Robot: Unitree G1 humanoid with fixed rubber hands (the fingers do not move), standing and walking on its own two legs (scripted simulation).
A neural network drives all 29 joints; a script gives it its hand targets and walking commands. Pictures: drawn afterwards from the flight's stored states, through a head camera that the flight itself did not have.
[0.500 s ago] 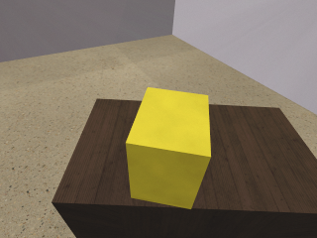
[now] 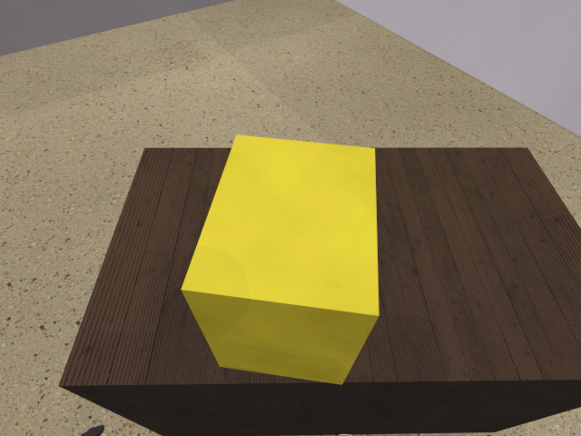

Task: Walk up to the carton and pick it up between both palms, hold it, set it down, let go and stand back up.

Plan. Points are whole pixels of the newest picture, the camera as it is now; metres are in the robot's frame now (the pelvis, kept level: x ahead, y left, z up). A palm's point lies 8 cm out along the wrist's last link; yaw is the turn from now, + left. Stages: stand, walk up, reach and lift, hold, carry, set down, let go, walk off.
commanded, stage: walk up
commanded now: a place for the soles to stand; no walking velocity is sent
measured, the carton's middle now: (291, 265) +0.36 +0.00 +0.01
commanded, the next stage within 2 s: none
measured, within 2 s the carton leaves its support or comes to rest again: neither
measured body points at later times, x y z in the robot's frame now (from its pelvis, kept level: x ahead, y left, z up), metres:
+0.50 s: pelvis -0.05 +0.00 +0.00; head -0.01 +0.00 +0.45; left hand +0.07 +0.31 -0.12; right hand +0.07 -0.33 -0.11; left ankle -0.04 +0.14 -0.72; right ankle -0.01 -0.11 -0.73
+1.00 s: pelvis -0.06 +0.01 +0.02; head -0.06 +0.03 +0.46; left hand +0.03 +0.32 -0.11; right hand +0.03 -0.31 -0.09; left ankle -0.04 +0.14 -0.73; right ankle -0.02 -0.11 -0.73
